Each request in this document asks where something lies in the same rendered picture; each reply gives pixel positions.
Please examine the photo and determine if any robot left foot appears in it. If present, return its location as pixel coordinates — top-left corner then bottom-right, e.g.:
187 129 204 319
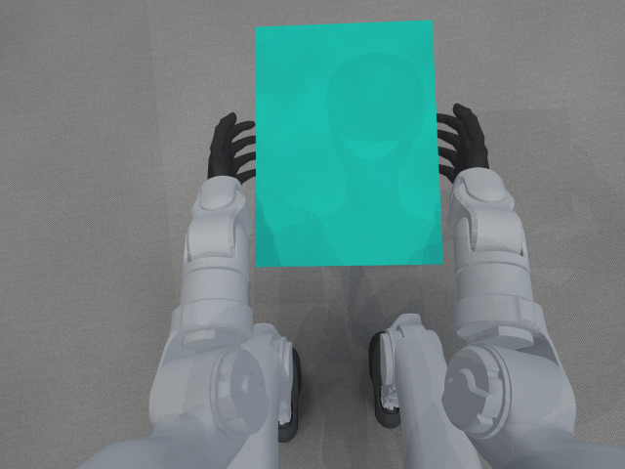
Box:
278 347 301 443

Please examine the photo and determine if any robot left forearm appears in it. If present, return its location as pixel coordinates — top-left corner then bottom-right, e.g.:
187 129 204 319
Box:
148 176 253 423

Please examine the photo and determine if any robot right forearm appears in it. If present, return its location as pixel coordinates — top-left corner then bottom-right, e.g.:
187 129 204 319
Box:
446 167 575 399

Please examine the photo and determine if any left robot hand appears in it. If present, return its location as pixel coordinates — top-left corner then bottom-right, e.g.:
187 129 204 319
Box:
207 112 256 186

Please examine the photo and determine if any left robot shin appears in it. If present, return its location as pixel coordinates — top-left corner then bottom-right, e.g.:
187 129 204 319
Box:
241 323 291 422

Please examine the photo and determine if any carton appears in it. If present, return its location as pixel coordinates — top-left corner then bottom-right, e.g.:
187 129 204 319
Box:
256 21 443 267

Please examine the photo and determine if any right robot upper arm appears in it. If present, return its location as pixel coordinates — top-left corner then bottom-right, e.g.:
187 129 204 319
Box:
441 343 625 469

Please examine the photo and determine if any right robot hand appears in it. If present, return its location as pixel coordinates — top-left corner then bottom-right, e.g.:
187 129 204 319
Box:
437 104 489 184

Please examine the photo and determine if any left robot upper arm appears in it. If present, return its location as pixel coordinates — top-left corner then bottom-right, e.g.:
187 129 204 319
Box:
76 347 270 469

